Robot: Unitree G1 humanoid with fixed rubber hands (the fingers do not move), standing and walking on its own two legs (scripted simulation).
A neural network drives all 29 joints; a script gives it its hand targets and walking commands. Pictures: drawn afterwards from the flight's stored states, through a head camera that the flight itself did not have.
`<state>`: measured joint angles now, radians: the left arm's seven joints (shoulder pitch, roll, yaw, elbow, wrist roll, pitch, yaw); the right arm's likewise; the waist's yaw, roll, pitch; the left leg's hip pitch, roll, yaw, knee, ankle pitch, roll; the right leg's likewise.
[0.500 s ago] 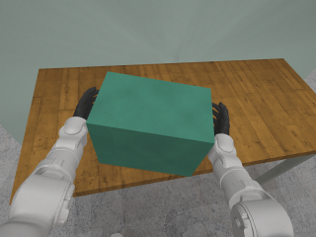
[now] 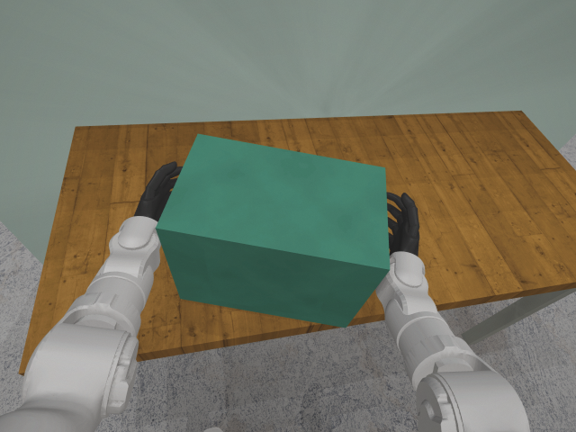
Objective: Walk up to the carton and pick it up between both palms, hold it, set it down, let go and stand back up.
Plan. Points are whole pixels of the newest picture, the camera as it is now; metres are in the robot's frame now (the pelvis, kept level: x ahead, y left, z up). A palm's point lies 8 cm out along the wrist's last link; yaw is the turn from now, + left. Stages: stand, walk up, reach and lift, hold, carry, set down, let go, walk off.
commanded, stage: reach and lift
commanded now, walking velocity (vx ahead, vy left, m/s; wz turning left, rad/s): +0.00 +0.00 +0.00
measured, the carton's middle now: (276, 237) +0.41 -0.02 +0.00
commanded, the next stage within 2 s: none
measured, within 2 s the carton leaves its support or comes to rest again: leaves its support in 1.10 s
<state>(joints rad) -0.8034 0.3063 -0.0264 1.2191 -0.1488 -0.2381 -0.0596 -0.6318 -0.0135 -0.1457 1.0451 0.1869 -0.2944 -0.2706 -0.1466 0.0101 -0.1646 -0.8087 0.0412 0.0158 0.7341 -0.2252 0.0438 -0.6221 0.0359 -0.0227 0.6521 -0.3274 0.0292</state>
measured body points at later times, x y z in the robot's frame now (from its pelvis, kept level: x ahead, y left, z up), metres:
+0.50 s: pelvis +0.00 +0.00 +0.01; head +0.08 +0.05 +0.45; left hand +0.46 +0.16 +0.03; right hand +0.37 -0.20 +0.04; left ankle +0.07 +0.08 -0.71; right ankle -0.02 -0.15 -0.71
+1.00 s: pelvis +0.01 -0.01 +0.02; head +0.09 +0.03 +0.47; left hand +0.45 +0.16 +0.04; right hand +0.36 -0.20 +0.03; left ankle +0.07 +0.08 -0.71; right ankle -0.02 -0.15 -0.71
